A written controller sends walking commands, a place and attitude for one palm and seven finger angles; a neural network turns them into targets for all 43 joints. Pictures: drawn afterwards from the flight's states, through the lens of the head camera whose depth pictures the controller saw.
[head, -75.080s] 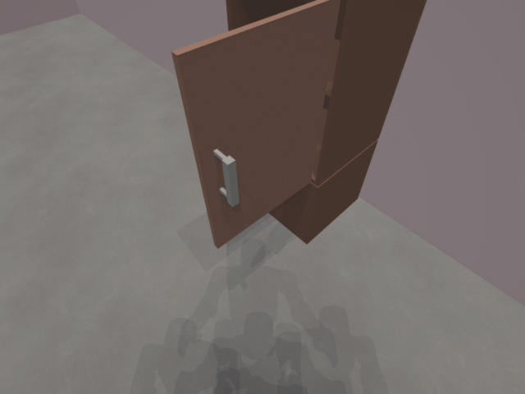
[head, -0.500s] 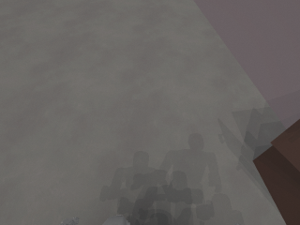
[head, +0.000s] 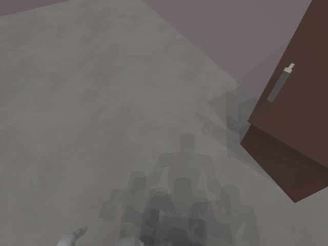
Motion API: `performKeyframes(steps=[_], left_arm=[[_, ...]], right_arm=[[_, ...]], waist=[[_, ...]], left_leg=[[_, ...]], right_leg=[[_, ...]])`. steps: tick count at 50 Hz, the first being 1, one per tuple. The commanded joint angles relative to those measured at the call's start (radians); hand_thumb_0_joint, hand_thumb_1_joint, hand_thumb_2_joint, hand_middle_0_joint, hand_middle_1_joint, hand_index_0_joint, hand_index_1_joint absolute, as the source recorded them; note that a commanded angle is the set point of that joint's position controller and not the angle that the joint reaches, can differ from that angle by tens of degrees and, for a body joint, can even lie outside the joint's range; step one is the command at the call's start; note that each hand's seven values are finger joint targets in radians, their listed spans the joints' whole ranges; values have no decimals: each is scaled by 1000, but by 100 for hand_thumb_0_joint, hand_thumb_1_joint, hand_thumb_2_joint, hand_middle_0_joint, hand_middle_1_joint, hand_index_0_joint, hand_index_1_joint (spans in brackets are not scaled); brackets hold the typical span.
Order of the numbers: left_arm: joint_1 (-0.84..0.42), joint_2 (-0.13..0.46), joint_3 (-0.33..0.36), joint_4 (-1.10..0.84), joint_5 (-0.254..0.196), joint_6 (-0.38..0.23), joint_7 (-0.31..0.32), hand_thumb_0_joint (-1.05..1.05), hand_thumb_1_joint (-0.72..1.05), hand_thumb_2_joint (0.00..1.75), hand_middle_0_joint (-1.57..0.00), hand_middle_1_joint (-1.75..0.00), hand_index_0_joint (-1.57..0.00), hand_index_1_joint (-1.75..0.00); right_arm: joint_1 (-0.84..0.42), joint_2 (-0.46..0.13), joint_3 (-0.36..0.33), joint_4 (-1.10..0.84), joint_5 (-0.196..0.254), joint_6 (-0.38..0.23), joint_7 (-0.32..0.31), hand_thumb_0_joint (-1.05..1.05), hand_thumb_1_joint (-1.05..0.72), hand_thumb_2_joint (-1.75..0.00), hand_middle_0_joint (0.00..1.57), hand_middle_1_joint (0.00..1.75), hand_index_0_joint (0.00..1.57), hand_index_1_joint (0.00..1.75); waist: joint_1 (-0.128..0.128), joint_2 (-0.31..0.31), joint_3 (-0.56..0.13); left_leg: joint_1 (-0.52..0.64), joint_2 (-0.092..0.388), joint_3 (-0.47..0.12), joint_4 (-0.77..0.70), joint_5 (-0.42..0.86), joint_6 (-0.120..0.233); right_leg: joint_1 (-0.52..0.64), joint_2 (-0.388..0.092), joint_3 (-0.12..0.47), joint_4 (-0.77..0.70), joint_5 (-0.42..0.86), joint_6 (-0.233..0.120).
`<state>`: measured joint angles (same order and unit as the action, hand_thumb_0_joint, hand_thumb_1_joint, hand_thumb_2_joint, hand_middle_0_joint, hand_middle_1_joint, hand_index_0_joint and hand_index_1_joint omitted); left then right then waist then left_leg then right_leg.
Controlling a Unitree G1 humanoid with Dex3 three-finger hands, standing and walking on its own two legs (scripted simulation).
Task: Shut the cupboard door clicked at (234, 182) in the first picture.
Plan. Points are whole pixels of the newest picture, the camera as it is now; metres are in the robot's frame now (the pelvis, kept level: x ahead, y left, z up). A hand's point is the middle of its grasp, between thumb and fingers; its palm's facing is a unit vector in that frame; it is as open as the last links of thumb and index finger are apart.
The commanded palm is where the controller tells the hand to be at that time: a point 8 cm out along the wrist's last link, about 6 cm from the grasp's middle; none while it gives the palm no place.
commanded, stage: turn to face it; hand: left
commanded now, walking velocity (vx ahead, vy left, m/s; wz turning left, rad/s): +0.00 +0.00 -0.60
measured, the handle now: (280, 83) +0.65 -0.39 -0.03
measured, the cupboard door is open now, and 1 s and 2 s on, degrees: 18 18 18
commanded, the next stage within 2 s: take the last steps up to it in 1.10 s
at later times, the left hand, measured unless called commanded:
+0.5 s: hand (96, 232) +0.17 +0.21 -0.15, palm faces -0.27 -0.94 -0.21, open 7.4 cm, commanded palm none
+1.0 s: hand (127, 222) +0.20 +0.12 -0.16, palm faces -0.49 -0.85 -0.20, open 7.4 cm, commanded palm none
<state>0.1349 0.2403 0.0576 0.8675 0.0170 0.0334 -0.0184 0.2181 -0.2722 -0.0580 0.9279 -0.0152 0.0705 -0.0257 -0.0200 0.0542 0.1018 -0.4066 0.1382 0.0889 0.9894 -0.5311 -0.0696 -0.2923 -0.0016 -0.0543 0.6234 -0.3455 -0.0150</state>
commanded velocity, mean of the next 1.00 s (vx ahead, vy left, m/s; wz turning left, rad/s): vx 0.00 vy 0.00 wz -0.50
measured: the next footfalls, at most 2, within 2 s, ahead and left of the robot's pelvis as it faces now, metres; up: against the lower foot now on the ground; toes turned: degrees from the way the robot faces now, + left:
left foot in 0.26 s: +0.09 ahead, +0.13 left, +0.00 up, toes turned -5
right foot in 0.64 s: -0.01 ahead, -0.12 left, +0.00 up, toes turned -28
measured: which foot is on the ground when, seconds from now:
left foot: up 0.00-0.24, down 0.26-0.64, up 0.66-1.00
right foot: down 0.00-0.26, up 0.28-0.62, down 0.64-1.00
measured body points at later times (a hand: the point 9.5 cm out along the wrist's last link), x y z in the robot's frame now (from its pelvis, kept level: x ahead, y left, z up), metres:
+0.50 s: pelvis +0.02 +0.02 +0.02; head +0.07 +0.03 +0.46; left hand +0.18 +0.26 -0.13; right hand +0.01 -0.24 -0.11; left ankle +0.05 +0.13 -0.72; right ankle -0.05 -0.10 -0.65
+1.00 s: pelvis +0.03 +0.00 +0.01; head +0.07 -0.01 +0.46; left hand +0.22 +0.17 -0.14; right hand -0.03 -0.27 -0.12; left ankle +0.10 +0.09 -0.72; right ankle -0.04 -0.10 -0.72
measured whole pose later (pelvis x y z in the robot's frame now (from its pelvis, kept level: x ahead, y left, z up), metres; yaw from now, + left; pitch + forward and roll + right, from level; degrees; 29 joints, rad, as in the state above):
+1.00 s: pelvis +0.03 +0.00 +0.01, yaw -31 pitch +1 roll -1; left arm 0.19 0.22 0.05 0.92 0.02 0.05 0.00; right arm 0.18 -0.23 -0.04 0.90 -0.01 0.04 -0.02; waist 0.00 -0.02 0.05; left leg -0.35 0.04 0.05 0.65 -0.31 -0.07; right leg -0.26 0.03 0.05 0.54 -0.30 0.00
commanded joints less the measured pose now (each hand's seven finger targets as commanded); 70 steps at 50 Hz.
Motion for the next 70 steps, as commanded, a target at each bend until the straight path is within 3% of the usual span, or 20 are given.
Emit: performKeyframes(steps=[1, 11, 13, 14, 17, 26, 30, 32, 33, 38, 48, 49, 51, 52, 56, 60, 66, 67, 68, 70], left_arm=[[29, 187, 52, -56, 2, -11, 33, 0, 90, 90, -20, -30, -20, -30], [-29, 197, 57, -65, 4, 4, 18, 0, 90, 90, -20, -30, -20, -30], [29, 92, 37, -94, -14, 17, 5, 0, 90, 90, -20, -30, -20, -30], [30, 117, 39, -101, -2, 15, 0, 0, 90, 90, -20, -30, -20, -30], [-1, 122, 56, -76, 6, 18, -18, 0, 90, 90, -20, -30, -20, -30], [-43, 63, 33, -83, 1, 25, -26, 0, 90, 90, -20, -30, -20, -30], [67, 98, 40, -50, 2, 10, -19, 0, 90, 90, -20, -30, -20, -30], [177, 278, 71, -13, 12, -13, 6, 0, 90, 90, -20, -30, -20, -30], [210, 298, 65, -6, -2, -10, 15, 0, 90, 90, -20, -30, -20, -30], [21, 177, 39, -49, 1, -17, 32, 0, 90, 90, -20, -30, -20, -30], [17, 180, 48, -21, 3, -6, 27, 0, 90, 90, -20, -30, -20, -30], [14, 156, 42, -20, -2, -1, 26, 0, 90, 90, -20, -30, -20, -30], [72, 67, 23, -34, -9, 4, 17, 0, 90, 90, -20, -30, -20, -30], [42, 88, 26, -39, 0, 10, 18, 0, 90, 90, -20, -30, -20, -30], [45, 65, 32, -2, 1, 16, 2, 0, 90, 90, -20, -30, -20, -30], [20, 33, 19, 3, 1, 22, 3, 0, 90, 90, -20, -30, -20, -30], [95, 44, 21, 49, 10, 2, -19, 0, 90, 90, -20, -30, -20, -30], [160, 82, 33, 72, 13, -8, -16, 0, 90, 90, -20, -30, -20, -30], [216, 165, 48, 92, 21, -20, -4, 0, 90, 90, -20, -30, -20, -30], [242, 188, 49, 102, 8, -33, 16, 0, 90, 90, -20, -30, -20, -30]], right_arm=[[-56, -86, -10, -118, 2, -46, -1, 0, -90, -90, 20, 30, 20, 30], [53, -70, -8, -103, 9, -59, -1, 0, -90, -90, 20, 30, 20, 30], [94, -230, -33, -106, -15, -77, -8, 0, -90, -90, 20, 30, 20, 30], [94, -250, -32, -125, -16, -71, -9, 0, -90, -90, 20, 30, 20, 30], [-12, -167, -14, -145, -20, -81, -15, 0, -90, -90, 20, 30, 20, 30], [54, -171, -32, -83, -17, -68, -4, 0, -90, -90, 20, 30, 20, 30], [4, -185, -43, -85, -8, -60, 4, 0, -90, -90, 20, 30, 20, 30], [-56, -58, -12, -152, 3, -56, 15, 0, -90, -90, 20, 30, 20, 30], [-91, -83, -6, -165, 3, -41, 5, 0, -90, -90, 20, 30, 20, 30], [-21, -75, -7, -87, -1, -36, 5, 0, -90, -90, 20, 30, 20, 30], [40, -48, 2, -68, 5, -55, -3, 0, -90, -90, 20, 30, 20, 30], [70, -63, 0, -55, 4, -63, -5, 0, -90, -90, 20, 30, 20, 30], [100, -201, -19, -65, -11, -72, -9, 0, -90, -90, 20, 30, 20, 30], [104, -196, -18, -59, -19, -74, -18, 0, -90, -90, 20, 30, 20, 30], [2, -117, 3, -74, -20, -77, -25, 0, -90, -90, 20, 30, 20, 30], [53, -121, -10, -29, -18, -70, -20, 0, -90, -90, 20, 30, 20, 30], [51, -149, -27, 10, -17, -63, -4, 0, -90, -90, 20, 30, 20, 30], [33, -121, -24, 7, -12, -65, 0, 0, -90, -90, 20, 30, 20, 30], [9, -51, -9, -19, 0, -69, 6, 0, -90, -90, 20, 30, 20, 30], [-117, -60, -5, -70, -8, -68, 14, 0, -90, -90, 20, 30, 20, 30]], waist=[[29, -237, -172], [-27, -193, -152], [-21, 267, -177], [-29, 227, -178], [15, 133, -105], [-22, 178, -135], [45, 119, -164], [107, -373, -158], [123, -287, -151], [11, -216, -175], [-9, -191, -138], [-20, -152, -138], [-9, 237, -165], [-25, 209, -155], [26, 105, -116], [-1, 141, -138], [26, 76, -111], [61, -29, -110], [89, -282, -88], [110, -277, 2]], left_leg=[[-203, -11, -87, 148, 81, -24], [189, -104, -41, -487, 298, -5], [360, 254, -411, -708, 381, 135], [278, 370, -473, -729, 352, 224], [206, 254, -269, -694, 504, 206], [294, 229, -16, -588, 710, 185], [185, 200, 60, -421, 571, 101], [-219, -36, 122, -30, -108, -14], [-222, -34, -28, 112, -119, -6], [-161, -27, -69, 138, 128, -26], [135, -104, -32, -424, 272, 3], [247, -81, -52, -547, 355, 17], [315, 268, -408, -670, 564, 184], [286, 308, -437, -696, 631, 237], [253, 184, -188, -643, 751, 223], [287, 174, -119, -629, 740, 217], [119, 157, -122, -618, 102, 153], [18, 98, -58, -508, 32, 112], [-197, -37, 80, -279, -69, 47], [-328, -62, -52, 45, -37, 43]], right_leg=[[241, -252, 285, -216, 667, -178], [-21, -157, 361, -147, 350, -95], [-264, 70, 147, 185, -146, 21], [-255, 39, 105, 402, -293, 29], [-277, -21, 97, 585, -164, 56], [-119, -14, -35, 211, -118, 53], [132, -3, -49, -144, 132, 15], [354, -367, 429, -290, 626, -143], [263, -408, 434, -281, 693, -208], [186, -229, 234, -243, 606, -163], [50, -187, 324, -193, 417, -132], [-27, -148, 302, -147, 348, -88], [-166, 43, 96, 163, -159, 11], [-201, 39, 108, 346, -271, 25], [-198, -12, 83, 454, -156, 45], [-119, -10, 27, 266, -133, 47], [153, 25, -44, -149, 13, 9], [274, -22, 27, -273, -21, -14], [380, -232, 335, -414, -197, -105], [251, -356, 534, -502, -260, -244]])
